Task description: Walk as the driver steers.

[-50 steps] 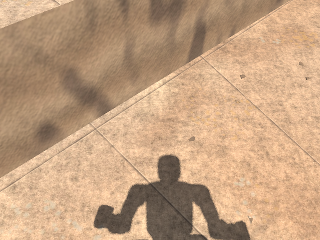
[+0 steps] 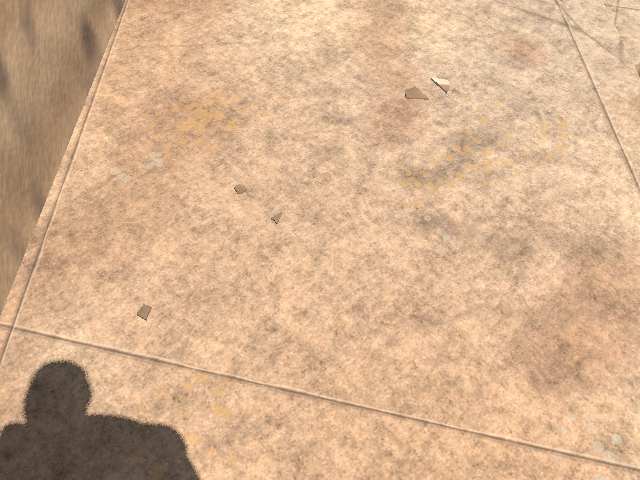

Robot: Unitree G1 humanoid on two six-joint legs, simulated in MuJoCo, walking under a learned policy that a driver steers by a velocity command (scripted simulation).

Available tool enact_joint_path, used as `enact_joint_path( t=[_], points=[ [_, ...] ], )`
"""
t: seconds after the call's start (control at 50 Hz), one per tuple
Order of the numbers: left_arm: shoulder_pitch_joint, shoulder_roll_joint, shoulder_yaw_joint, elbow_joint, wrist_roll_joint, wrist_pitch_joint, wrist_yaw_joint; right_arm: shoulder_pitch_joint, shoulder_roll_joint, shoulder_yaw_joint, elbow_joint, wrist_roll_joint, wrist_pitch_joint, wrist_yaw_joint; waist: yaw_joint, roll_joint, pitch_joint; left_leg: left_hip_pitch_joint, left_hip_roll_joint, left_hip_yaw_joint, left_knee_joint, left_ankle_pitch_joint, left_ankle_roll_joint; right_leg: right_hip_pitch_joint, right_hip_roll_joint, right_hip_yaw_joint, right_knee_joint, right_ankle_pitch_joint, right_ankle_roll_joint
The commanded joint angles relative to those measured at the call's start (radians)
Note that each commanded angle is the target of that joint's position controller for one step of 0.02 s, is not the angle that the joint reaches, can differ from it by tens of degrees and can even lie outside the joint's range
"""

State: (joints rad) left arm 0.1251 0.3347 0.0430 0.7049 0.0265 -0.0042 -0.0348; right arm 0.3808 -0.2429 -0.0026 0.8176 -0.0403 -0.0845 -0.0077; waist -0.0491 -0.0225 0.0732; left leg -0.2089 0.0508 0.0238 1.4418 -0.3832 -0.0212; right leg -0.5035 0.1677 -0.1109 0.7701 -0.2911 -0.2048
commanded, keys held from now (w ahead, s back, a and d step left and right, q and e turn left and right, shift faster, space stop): shift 1.00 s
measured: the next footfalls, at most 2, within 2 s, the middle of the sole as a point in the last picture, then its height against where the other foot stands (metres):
left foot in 0.30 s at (253, 458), level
right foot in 0.78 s outside the picture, level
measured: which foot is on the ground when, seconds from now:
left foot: up 0.00-0.28, down 0.30-1.00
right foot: down 0.00-0.30, up 0.32-0.76, down 0.78-1.00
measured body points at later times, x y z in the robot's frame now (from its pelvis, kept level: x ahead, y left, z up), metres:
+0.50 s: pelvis +0.31 +0.08 +0.04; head +0.36 +0.09 +0.48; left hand +0.46 +0.33 -0.10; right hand +0.34 -0.18 -0.08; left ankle +0.44 +0.12 -0.69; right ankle +0.23 -0.05 -0.62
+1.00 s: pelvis +0.36 +0.08 +0.05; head +0.35 +0.08 +0.50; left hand +0.39 +0.31 -0.11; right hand +0.35 -0.17 -0.10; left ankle +0.44 +0.12 -0.69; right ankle +0.30 -0.03 -0.69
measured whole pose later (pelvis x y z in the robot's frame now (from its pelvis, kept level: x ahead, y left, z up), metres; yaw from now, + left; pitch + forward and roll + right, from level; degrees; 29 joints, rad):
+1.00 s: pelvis +0.36 +0.08 +0.05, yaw -11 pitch -1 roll -1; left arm 0.34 0.19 -0.01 1.07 0.01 -0.01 0.04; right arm 0.26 -0.21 0.00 0.98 -0.01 0.01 -0.01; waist -0.02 0.01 0.00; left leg -0.28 -0.06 0.06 0.38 -0.09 0.09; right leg -0.12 0.04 0.02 0.42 -0.28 -0.02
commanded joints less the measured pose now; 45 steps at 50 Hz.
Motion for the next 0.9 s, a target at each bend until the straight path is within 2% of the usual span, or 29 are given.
enact_joint_path(
  t=[0.02, 0.04, 0.06, 0.08, 0.12, 0.16, 0.2, 0.22, 0.26, 0.28, 0.3, 0.32, 0.34, 0.36, 0.38, 0.4, 0.42, 0.44, 0.48, 0.54, 0.62, 0.72, 0.76, 0.78, 0.8, 0.82, 0.84, 0.88, 0.9],
  points=[
    [0.178, 0.182, 0.064, 0.000, -0.001, -0.011, 0.041, -0.098, -0.191, -0.025, -0.175, -0.010, -0.036, -0.002, 0.054, 0.131, -0.062, -0.596, 0.056, -0.081, 0.038, 0.026, -0.006, 0.515, -0.379, 0.692, -0.499, 0.217, -0.181],
    [0.139, 0.157, 0.050, -0.014, -0.003, -0.029, 0.045, -0.046, -0.181, -0.023, -0.156, -0.020, -0.010, -0.003, 0.003, 0.158, -0.020, -0.489, 0.078, -0.076, -0.024, -0.004, -0.027, 0.358, -0.360, 0.588, -0.482, 0.514, -0.175],
    [0.130, 0.128, 0.037, -0.005, -0.013, -0.045, 0.040, -0.019, -0.166, -0.021, -0.148, -0.027, 0.017, -0.003, -0.031, 0.171, -0.004, -0.397, 0.094, -0.069, -0.110, -0.039, -0.044, 0.233, -0.330, 0.503, -0.485, 0.694, -0.161],
    [0.119, 0.124, 0.034, 0.004, -0.014, -0.059, 0.031, -0.025, -0.150, -0.019, -0.159, -0.023, 0.031, -0.002, -0.046, 0.154, -0.004, -0.325, 0.089, -0.049, -0.227, -0.030, -0.050, 0.149, -0.287, 0.423, -0.492, 0.791, -0.142],
    [0.117, 0.124, 0.037, 0.030, -0.014, -0.076, 0.022, -0.090, -0.096, -0.006, -0.182, -0.010, 0.033, 0.005, -0.035, 0.093, -0.009, -0.262, 0.059, 0.004, -0.452, 0.136, -0.032, 0.119, -0.190, 0.286, -0.473, 0.972, -0.083],
    [0.131, 0.088, 0.033, 0.052, -0.026, -0.080, 0.015, -0.114, -0.061, 0.004, -0.175, 0.007, 0.024, 0.013, 0.004, 0.024, -0.067, -0.168, 0.014, 0.042, -0.666, 0.403, 0.002, 0.164, -0.123, 0.199, -0.453, 0.912, -0.017],
    [0.188, 0.068, 0.027, 0.081, -0.038, -0.082, 0.014, -0.158, -0.060, 0.002, -0.169, 0.018, 0.018, 0.014, 0.059, 0.000, -0.094, -0.143, -0.024, 0.050, -0.786, 0.569, 0.025, 0.270, -0.140, 0.210, -0.450, 0.823, 0.019],
    [0.214, 0.070, 0.028, 0.096, -0.038, -0.080, 0.019, -0.178, -0.068, -0.001, -0.171, 0.016, 0.016, 0.012, 0.075, -0.007, -0.090, -0.142, -0.038, 0.046, -0.832, 0.587, 0.037, 0.325, -0.160, 0.226, -0.442, 0.809, 0.031],
    [0.224, 0.100, 0.037, 0.111, -0.025, -0.072, 0.033, -0.110, -0.112, -0.020, -0.144, 0.005, 0.006, 0.006, 0.047, -0.036, -0.102, -0.076, -0.068, 0.015, -0.886, 0.544, 0.061, 0.418, -0.203, 0.268, -0.348, 0.841, 0.069],
    [0.189, 0.115, 0.043, 0.111, -0.021, -0.066, 0.042, 0.001, -0.134, -0.031, -0.101, 0.001, -0.002, 0.003, -0.014, -0.041, -0.117, 0.005, -0.075, 0.006, -0.921, 0.543, 0.071, 0.436, -0.202, 0.265, -0.237, 0.864, 0.094],
    [0.169, 0.116, 0.045, 0.107, -0.023, -0.061, 0.045, 0.104, -0.165, -0.042, -0.061, -0.002, -0.017, 0.000, -0.070, -0.005, -0.134, 0.097, -0.040, -0.011, -0.989, 0.700, 0.077, 0.427, -0.158, 0.242, -0.060, 0.757, 0.119],
    [0.252, 0.062, 0.037, 0.095, -0.027, -0.057, 0.048, 0.165, -0.247, -0.058, -0.053, -0.008, -0.027, -0.002, -0.054, 0.160, -0.232, 0.257, 0.155, -0.152, -0.883, 1.306, 0.135, 0.330, -0.050, 0.177, 0.274, 0.296, 0.150],
    [0.504, -0.034, 0.022, 0.122, -0.069, -0.048, 0.053, 0.144, -0.265, -0.063, -0.059, -0.006, -0.017, 0.006, 0.059, 0.368, -0.438, 0.463, 0.410, -0.545, -0.906, 1.595, 0.327, 0.131, 0.087, 0.230, 0.584, -0.370, 0.180],
    [0.487, 0.033, 0.024, 0.164, -0.023, -0.033, 0.061, 0.061, -0.212, -0.057, -0.098, 0.030, 0.003, 0.014, 0.060, 0.179, -0.448, 0.359, 0.362, -0.567, -0.976, 1.328, 0.310, 0.134, 0.028, 0.315, 0.615, -0.264, 0.175],
    [0.392, 0.052, 0.028, 0.155, -0.014, -0.022, 0.056, -0.055, -0.142, -0.041, -0.114, 0.037, 0.012, 0.010, 0.076, 0.098, -0.325, 0.223, 0.312, -0.465, -1.026, 1.031, 0.286, 0.114, -0.015, 0.301, 0.587, -0.197, 0.187],
    [0.300, 0.052, 0.024, 0.136, -0.003, -0.013, 0.051, -0.113, -0.092, -0.025, -0.114, 0.035, 0.020, 0.006, 0.075, 0.040, -0.231, 0.124, 0.260, -0.385, -1.066, 0.839, 0.254, 0.090, -0.058, 0.270, 0.519, -0.173, 0.192],
    [0.247, 0.044, 0.022, 0.124, 0.002, 0.001, 0.043, -0.106, -0.079, -0.018, -0.101, 0.037, 0.023, 0.001, 0.063, 0.051, -0.179, 0.052, 0.221, -0.319, -1.106, 0.769, 0.221, 0.106, -0.079, 0.260, 0.453, -0.152, 0.194],
    [0.264, 0.025, 0.018, 0.134, 0.007, 0.020, 0.036, -0.091, -0.089, -0.018, -0.080, 0.035, 0.027, -0.001, 0.073, 0.082, -0.167, -0.015, 0.193, -0.271, -1.140, 0.713, 0.198, 0.169, -0.083, 0.241, 0.413, -0.126, 0.198],
    [0.283, 0.003, 0.009, 0.153, 0.000, 0.044, 0.034, -0.093, -0.104, -0.020, -0.059, 0.025, 0.026, 0.001, 0.086, 0.097, -0.168, -0.077, 0.166, -0.221, -1.175, 0.625, 0.191, 0.232, -0.082, 0.219, 0.352, -0.110, 0.203],
    [0.255, 0.000, 0.001, 0.171, 0.000, 0.058, 0.043, -0.114, -0.109, -0.019, -0.039, 0.018, 0.032, 0.001, 0.086, 0.122, -0.142, -0.099, 0.141, -0.189, -1.222, 0.385, 0.177, 0.236, -0.108, 0.188, 0.190, -0.113, 0.204],
    [0.198, 0.006, -0.008, 0.189, -0.001, 0.066, 0.053, -0.100, -0.124, -0.026, -0.008, 0.021, 0.061, -0.002, 0.057, 0.166, -0.098, -0.104, 0.135, -0.229, -1.285, 0.017, 0.167, 0.242, -0.135, 0.139, 0.014, -0.116, 0.195],
    [0.228, -0.029, -0.022, 0.246, -0.014, 0.047, 0.065, -0.097, -0.118, -0.032, 0.027, 0.025, 0.097, -0.017, 0.055, 0.135, -0.066, -0.112, 0.146, -0.260, -1.289, -0.099, 0.173, 0.307, -0.135, 0.105, -0.189, -0.094, 0.158],
    [0.264, -0.048, -0.030, 0.277, -0.010, 0.033, 0.072, -0.091, -0.107, -0.032, 0.045, 0.032, 0.106, -0.021, 0.065, 0.101, -0.040, -0.154, 0.120, -0.242, -1.276, -0.142, 0.129, 0.385, -0.145, 0.125, -0.384, 0.010, 0.126],
    [0.269, -0.032, -0.030, 0.282, 0.001, 0.023, 0.077, -0.081, -0.095, -0.032, 0.051, 0.034, 0.106, -0.018, 0.054, 0.064, -0.027, -0.165, 0.098, -0.229, -1.247, -0.110, 0.094, 0.391, -0.200, 0.202, -0.441, 0.001, 0.107],
    [0.248, 0.006, -0.026, 0.281, 0.001, 0.015, 0.078, -0.069, -0.069, -0.027, 0.050, 0.046, 0.103, -0.013, 0.023, -0.022, -0.020, -0.136, 0.036, -0.170, -1.210, -0.048, 0.061, 0.310, -0.272, 0.314, -0.476, -0.105, 0.082],
    [0.209, -0.034, -0.038, 0.288, -0.011, 0.006, 0.074, -0.100, -0.060, -0.025, 0.060, 0.048, 0.100, -0.008, 0.015, -0.053, 0.009, -0.022, -0.008, -0.117, -1.154, 0.079, 0.052, 0.158, -0.303, 0.350, -0.531, -0.196, 0.080],
    [0.181, -0.056, -0.047, 0.291, -0.013, -0.008, 0.073, -0.108, -0.050, -0.023, 0.071, 0.040, 0.096, -0.002, -0.001, -0.065, -0.001, 0.082, -0.009, -0.108, -1.112, 0.176, 0.058, 0.092, -0.303, 0.344, -0.563, -0.201, 0.104],
    [0.171, -0.029, -0.039, 0.303, -0.019, -0.022, 0.077, -0.082, -0.066, -0.024, 0.101, 0.027, 0.088, 0.002, -0.015, -0.069, -0.021, 0.144, 0.010, -0.121, -1.099, 0.207, 0.073, 0.084, -0.265, 0.298, -0.549, -0.155, 0.141],
    [0.188, -0.031, -0.038, 0.313, -0.022, -0.022, 0.078, -0.078, -0.079, -0.025, 0.113, 0.023, 0.086, 0.001, -0.010, -0.040, -0.019, 0.121, 0.024, -0.141, -1.112, 0.185, 0.083, 0.113, -0.247, 0.274, -0.523, -0.117, 0.145]
  ],
)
